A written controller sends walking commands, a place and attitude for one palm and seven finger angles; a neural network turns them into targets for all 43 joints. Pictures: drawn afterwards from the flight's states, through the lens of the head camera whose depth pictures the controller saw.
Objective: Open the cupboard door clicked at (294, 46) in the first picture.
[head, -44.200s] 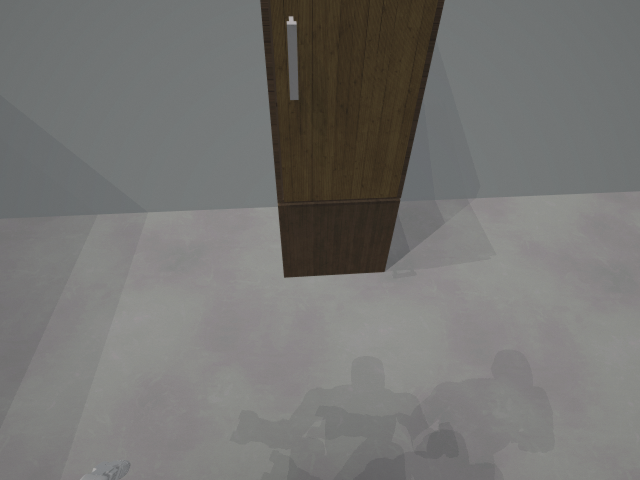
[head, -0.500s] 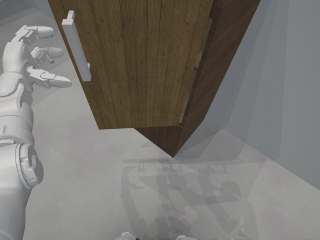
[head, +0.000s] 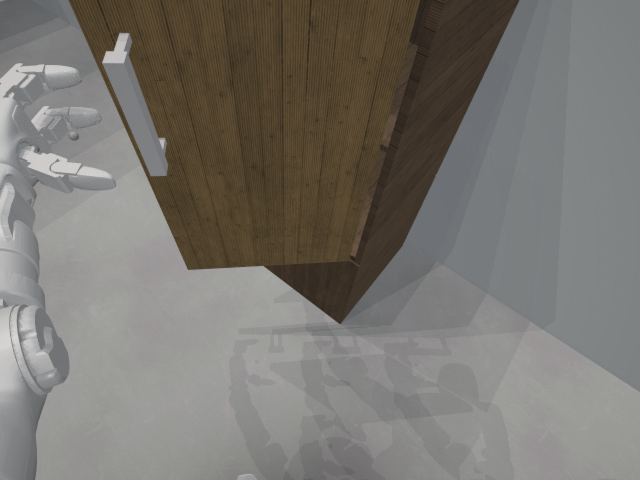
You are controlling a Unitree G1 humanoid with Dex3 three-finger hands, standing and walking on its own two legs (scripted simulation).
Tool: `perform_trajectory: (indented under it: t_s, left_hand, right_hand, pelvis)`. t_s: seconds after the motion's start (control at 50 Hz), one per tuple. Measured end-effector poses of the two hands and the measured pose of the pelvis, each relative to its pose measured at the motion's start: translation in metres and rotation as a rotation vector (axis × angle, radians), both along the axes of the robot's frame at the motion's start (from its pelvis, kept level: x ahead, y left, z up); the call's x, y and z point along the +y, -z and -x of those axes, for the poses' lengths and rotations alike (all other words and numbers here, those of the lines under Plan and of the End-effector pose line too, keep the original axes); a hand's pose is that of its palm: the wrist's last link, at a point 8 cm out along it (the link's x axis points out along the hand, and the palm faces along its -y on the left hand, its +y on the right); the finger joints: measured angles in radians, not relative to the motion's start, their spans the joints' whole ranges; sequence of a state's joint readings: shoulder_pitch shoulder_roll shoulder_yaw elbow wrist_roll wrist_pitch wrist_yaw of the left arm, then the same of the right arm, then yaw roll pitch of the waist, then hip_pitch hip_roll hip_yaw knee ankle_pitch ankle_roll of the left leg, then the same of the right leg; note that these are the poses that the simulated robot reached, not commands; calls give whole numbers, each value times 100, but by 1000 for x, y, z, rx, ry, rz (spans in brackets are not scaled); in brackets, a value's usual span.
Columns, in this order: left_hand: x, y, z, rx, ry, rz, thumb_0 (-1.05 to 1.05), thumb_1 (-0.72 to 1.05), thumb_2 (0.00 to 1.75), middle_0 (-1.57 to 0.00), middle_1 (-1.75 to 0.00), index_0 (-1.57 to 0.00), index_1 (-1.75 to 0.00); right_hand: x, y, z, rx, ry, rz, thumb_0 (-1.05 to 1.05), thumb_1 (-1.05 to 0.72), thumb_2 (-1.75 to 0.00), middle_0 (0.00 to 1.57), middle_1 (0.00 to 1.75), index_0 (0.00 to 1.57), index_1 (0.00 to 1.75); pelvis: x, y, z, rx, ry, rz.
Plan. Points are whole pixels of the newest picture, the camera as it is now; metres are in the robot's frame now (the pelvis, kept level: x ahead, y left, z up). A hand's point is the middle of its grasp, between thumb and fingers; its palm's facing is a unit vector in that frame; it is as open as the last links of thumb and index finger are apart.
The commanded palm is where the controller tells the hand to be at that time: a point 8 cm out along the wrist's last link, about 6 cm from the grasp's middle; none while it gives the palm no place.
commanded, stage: move the hooked fingers beside the handle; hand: left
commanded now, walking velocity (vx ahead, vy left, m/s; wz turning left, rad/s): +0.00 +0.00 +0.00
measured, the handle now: (143, 111) +0.54 +0.20 +0.13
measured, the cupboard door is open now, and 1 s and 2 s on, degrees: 44 43 43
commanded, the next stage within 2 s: slide the fingers in behind the handle in 0.34 s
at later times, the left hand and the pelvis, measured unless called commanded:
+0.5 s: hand (83, 135) +0.49 +0.25 +0.14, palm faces +0.05 -1.00 +0.00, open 14.0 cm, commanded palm +0.47 +0.29 +0.13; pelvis -0.01 +0.01 +0.00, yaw +0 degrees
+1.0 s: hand (120, 135) +0.49 +0.21 +0.14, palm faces +0.05 -1.00 -0.01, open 14.1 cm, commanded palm +0.47 +0.25 +0.13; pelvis -0.01 +0.01 -0.01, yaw +1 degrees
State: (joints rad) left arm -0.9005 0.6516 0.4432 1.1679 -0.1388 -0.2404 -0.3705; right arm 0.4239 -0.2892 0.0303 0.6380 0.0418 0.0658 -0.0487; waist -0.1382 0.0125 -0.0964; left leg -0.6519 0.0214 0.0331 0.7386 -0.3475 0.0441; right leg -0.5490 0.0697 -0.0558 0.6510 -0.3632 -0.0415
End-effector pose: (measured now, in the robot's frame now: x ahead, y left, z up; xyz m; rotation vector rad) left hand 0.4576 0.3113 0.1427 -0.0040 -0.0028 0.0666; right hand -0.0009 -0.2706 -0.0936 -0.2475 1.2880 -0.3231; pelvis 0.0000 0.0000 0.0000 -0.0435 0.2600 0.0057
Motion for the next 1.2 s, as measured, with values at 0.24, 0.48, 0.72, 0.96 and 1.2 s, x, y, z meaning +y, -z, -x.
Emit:
perform_trajectory:
  t_s: [0.24,0.48,0.72,0.96,1.2]
  left_hand:
    - [-2,7,5,13,8,13,-1,-50,30,-30,-120,-30,-120]
    - [-5,4,-4,8,12,0,-1,-50,30,-30,-120,-30,-120]
    - [-22,7,-14,14,0,5,-1,-50,30,-31,-122,-31,-121]
    - [-38,8,-10,5,5,-13,-1,-50,30,-30,-120,-27,-121]
    - [-57,9,-14,14,-13,-9,-1,-50,30,-31,-120,-30,-123]
  right_hand:
    - [7,1,-34,-80,-55,-3,0,-91,-90,21,30,20,30]
    - [16,5,0,-6,-21,-5,0,-91,-90,21,30,20,30]
    - [23,5,36,53,9,-16,0,-91,-90,21,30,20,30]
    - [20,9,30,44,-18,-32,0,-91,-90,21,30,20,30]
    - [12,11,6,-38,-32,-43,0,-91,-90,21,30,20,30]
  pelvis:
    - [6,1,1,-7,-7,0]
    - [13,4,8,3,-10,8]
    - [16,5,12,11,-6,9]
    - [13,6,13,7,-19,10]
    - [5,6,11,5,-7,-2]
